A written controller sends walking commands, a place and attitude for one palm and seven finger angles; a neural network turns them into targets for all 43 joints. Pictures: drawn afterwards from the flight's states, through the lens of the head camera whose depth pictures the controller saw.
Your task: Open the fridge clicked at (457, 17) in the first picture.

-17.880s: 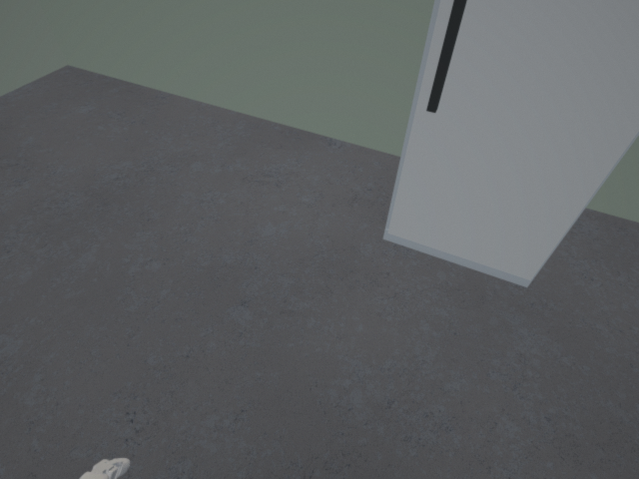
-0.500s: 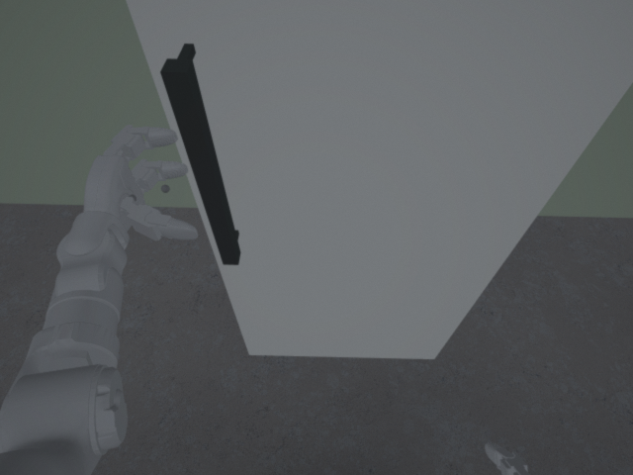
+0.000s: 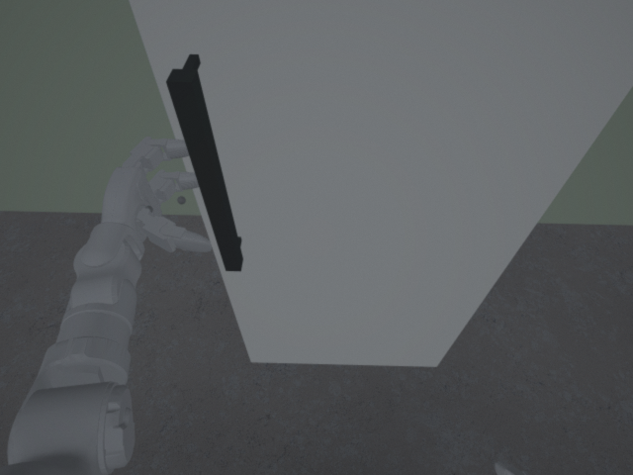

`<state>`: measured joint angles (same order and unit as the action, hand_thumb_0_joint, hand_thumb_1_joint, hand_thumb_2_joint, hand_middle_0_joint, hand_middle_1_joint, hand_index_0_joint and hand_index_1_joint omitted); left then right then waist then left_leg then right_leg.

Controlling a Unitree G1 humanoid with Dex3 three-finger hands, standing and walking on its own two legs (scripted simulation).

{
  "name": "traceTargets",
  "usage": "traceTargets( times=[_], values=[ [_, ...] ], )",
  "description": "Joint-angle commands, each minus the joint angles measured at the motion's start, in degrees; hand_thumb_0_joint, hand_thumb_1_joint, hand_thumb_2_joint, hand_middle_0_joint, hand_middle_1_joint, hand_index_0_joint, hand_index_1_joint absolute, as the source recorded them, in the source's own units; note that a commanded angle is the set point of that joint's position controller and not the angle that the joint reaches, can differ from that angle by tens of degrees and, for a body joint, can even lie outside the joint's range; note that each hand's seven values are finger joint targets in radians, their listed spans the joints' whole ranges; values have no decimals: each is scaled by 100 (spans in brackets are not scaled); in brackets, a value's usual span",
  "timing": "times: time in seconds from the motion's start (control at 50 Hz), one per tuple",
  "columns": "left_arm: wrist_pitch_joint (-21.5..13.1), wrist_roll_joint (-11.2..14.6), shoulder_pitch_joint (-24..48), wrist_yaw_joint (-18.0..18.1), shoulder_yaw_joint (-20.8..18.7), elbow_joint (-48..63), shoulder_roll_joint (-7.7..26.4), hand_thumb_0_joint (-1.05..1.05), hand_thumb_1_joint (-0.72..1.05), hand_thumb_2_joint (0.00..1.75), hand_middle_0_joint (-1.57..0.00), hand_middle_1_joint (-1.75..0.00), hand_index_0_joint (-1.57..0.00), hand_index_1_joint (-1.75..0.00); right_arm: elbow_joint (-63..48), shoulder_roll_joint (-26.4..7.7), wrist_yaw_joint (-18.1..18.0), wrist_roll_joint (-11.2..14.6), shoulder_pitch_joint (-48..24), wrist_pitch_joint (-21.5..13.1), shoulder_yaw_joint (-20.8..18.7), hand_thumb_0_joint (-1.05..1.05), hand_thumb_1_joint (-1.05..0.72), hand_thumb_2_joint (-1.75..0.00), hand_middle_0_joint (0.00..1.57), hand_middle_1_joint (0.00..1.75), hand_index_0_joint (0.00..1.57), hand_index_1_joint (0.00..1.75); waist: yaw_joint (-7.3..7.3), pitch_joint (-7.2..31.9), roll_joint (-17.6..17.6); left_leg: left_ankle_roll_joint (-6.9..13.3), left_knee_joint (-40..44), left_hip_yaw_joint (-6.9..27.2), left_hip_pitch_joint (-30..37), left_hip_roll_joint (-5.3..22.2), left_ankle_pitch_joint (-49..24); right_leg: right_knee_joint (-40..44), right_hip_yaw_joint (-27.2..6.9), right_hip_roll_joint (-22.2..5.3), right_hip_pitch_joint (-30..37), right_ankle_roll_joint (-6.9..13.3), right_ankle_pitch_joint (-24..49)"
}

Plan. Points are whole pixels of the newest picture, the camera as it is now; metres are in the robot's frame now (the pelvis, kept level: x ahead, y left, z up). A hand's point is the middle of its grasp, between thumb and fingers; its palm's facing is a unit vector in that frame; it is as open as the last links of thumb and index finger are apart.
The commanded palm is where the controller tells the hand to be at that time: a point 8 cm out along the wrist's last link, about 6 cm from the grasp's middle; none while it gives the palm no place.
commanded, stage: feel for the door with the fingertips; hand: left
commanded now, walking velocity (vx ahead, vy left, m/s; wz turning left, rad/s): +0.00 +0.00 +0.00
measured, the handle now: (217, 183) +0.48 +0.14 +0.10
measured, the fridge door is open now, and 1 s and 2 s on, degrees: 0 0 0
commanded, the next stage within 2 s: slide the fingers in behind the handle in 0.58 s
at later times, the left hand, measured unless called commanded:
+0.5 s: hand (187, 193) +0.43 +0.17 +0.13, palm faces -0.03 -1.00 +0.00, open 14.0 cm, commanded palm +0.41 +0.22 +0.13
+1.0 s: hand (184, 192) +0.44 +0.17 +0.12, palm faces -0.03 -1.00 +0.01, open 13.7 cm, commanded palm +0.41 +0.23 +0.13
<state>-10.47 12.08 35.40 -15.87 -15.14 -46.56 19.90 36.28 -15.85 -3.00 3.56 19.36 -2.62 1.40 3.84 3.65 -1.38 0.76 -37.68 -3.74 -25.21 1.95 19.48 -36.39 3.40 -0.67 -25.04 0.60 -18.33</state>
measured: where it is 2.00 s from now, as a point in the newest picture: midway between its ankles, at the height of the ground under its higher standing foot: outside the picture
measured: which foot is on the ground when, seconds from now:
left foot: down 0.00-1.00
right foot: down 0.00-1.00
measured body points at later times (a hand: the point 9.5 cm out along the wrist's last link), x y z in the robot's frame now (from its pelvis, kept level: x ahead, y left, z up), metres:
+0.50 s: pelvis -0.01 +0.00 +0.00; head +0.03 -0.01 +0.45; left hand +0.43 +0.22 +0.13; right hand +0.07 -0.27 -0.11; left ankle -0.01 +0.11 -0.72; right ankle +0.00 -0.11 -0.72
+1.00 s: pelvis -0.01 +0.00 +0.00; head +0.03 +0.00 +0.44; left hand +0.43 +0.23 +0.12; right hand +0.04 -0.27 -0.12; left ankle -0.01 +0.11 -0.72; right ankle +0.00 -0.11 -0.72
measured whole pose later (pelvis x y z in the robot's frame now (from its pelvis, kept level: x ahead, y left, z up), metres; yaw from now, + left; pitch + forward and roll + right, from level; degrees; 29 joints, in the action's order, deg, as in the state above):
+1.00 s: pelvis -0.01 +0.00 +0.00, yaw -1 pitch +8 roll -1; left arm -14.6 10.1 42.5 -15.0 -17.7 -57.3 22.3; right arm 37.0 -15.6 -2.9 3.0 21.1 -2.6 1.9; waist 5.4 3.2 -1.0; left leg 0.7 -39.3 -4.0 -28.1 2.4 19.1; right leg -38.0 3.0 -0.3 -28.1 0.8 -17.8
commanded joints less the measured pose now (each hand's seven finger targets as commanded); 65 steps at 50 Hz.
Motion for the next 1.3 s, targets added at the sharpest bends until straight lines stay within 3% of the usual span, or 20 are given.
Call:
traceTargets(
  times=[0.0,0.04,0.06,0.14,0.2,0.22,0.26,0.32,0.44,0.5,0.58,0.68,0.78,0.8,0.92,1.0,1.04,1.18,1.26,1.28],
  values=[
    [-272,9,2233,245,-222,1478,1142,0,-50,30,-30,-120,-30,-120,-753,-756,-23,-38,13,-197,-262,0,-90,-90,20,30,20,30,-100,1744,29,124,412,310,947,-148,-1762,320,-124,151,702,76,1995],
    [-329,-41,2158,352,-316,1706,1208,0,-50,30,-30,-120,-30,-120,-787,-726,-5,-45,-13,-204,-274,0,-90,-90,20,30,20,30,-157,1896,1,103,425,317,1033,-133,-1941,284,-137,165,811,77,2145],
    [-346,-20,2168,380,-144,1813,972,0,-50,30,-30,-120,-30,-120,-809,-690,4,-37,-65,-218,-267,0,-90,-90,20,30,20,30,-109,1885,-26,109,409,279,1096,-137,-1919,307,-152,171,783,63,2172],
    [-374,-103,2678,487,-246,1492,1217,0,-50,30,-30,-120,-30,-120,-676,-722,-50,-38,-62,-192,-227,0,-90,-90,20,30,20,30,29,1489,116,116,465,289,883,-136,-1425,387,-179,169,615,38,1788],
    [-418,-169,2878,474,-299,1363,1352,0,-50,30,-30,-120,-30,-120,-642,-734,-92,-48,-48,-181,-227,0,-90,-90,20,30,20,30,30,1589,49,135,449,280,914,-154,-1350,404,-219,140,678,49,1711],
    [-433,-178,2921,447,-256,1382,1288,0,-50,30,-30,-120,-30,-120,-645,-708,-93,-51,-64,-196,-214,0,-90,-90,20,30,20,30,9,1773,-189,124,442,285,1043,-167,-1450,375,-229,142,678,64,1800],
    [-460,-151,2830,370,-282,1233,1309,0,-50,30,-30,-120,-30,-120,-614,-717,-94,-47,-30,-220,-216,0,-90,-90,20,30,20,30,-26,1903,-113,102,417,315,1047,-161,-1580,340,-211,144,753,82,1916],
    [-435,-71,2933,204,21,839,959,0,-50,30,-30,-120,-30,-120,-571,-723,-90,-21,0,-230,-210,0,-90,-90,20,30,20,30,93,1665,15,114,399,295,948,-160,-1473,382,-181,159,605,69,1879],
    [-460,-34,3136,183,-192,501,1171,0,-50,30,-30,-120,-30,-120,-540,-776,-84,-37,93,-210,-229,0,-90,-90,20,30,20,30,70,1670,71,127,377,278,777,-200,-1284,385,-214,138,543,52,1706],
    [-583,-98,3294,260,-411,354,1510,0,-50,30,-30,-120,-30,-120,-505,-817,-93,-66,188,-185,-237,0,-90,-90,20,30,20,30,81,1657,352,157,357,287,579,-184,-1188,364,-241,135,625,29,1609],
    [-759,-223,3753,273,-331,382,1542,0,-50,30,-30,-120,-30,-120,-464,-786,-80,-71,253,-195,-233,0,-90,-90,20,30,20,30,130,1821,-137,136,329,286,678,-198,-1155,316,-281,147,495,43,1557],
    [-777,-204,4009,242,-238,89,1454,0,-50,30,-30,-120,-30,-120,-359,-814,-90,-71,353,-209,-245,0,-90,-90,20,30,20,30,268,1742,-106,133,321,328,648,-176,-952,354,-246,174,270,25,1313],
    [-771,-132,3591,154,-356,51,1489,0,-50,30,-30,-120,-30,-120,-416,-822,-83,-72,365,-217,-248,0,-90,-90,20,30,20,30,147,1967,-8,140,307,288,608,-189,-1097,316,-253,181,512,36,1523],
    [-748,-109,3495,145,-432,-133,1559,0,-50,30,-30,-120,-30,-120,-405,-846,-83,-79,421,-202,-249,0,-90,-90,20,30,20,30,169,1840,272,163,303,302,501,-178,-1073,333,-230,183,532,28,1495],
    [-777,-114,3255,89,-634,191,1824,0,-50,30,-30,-120,-30,-120,-549,-832,-71,-73,331,-188,-235,0,-90,-90,20,30,20,30,13,1836,-16,154,332,267,442,-187,-1091,295,-257,183,630,48,1522],
    [-733,-35,2775,71,-512,460,1552,0,-50,30,-30,-120,-30,-120,-675,-803,-51,-59,261,-194,-253,0,-90,-90,20,30,20,30,-34,1889,107,164,306,228,556,-169,-1295,289,-234,201,720,58,1729],
    [-700,-4,2662,46,-370,827,1371,0,-50,30,-30,-120,-30,-120,-740,-772,-32,-40,175,-200,-251,0,-90,-90,20,30,20,30,-66,1969,-95,141,340,223,677,-169,-1371,280,-229,205,721,64,1816],
    [-492,-5,3262,250,199,1204,740,0,-50,30,-30,-120,-30,-120,-612,-748,-54,-17,89,-258,-268,0,-90,-90,20,30,20,30,190,1573,-169,94,376,388,1042,-107,-1234,369,-96,235,118,65,1399],
    [-443,-85,3322,486,225,1192,616,0,-50,30,-30,-120,-30,-120,-540,-732,-26,-59,100,-305,-265,0,-90,-90,20,30,20,30,129,1828,-248,49,339,469,1287,-111,-1544,275,-58,229,91,86,1519],
    [-430,-103,3179,539,93,1079,727,0,-50,30,-30,-120,-30,-120,-523,-744,-18,-66,116,-302,-268,0,-90,-90,20,30,20,30,82,1822,-51,41,337,473,1195,-108,-1548,259,-44,224,157,85,1537]
  ],
)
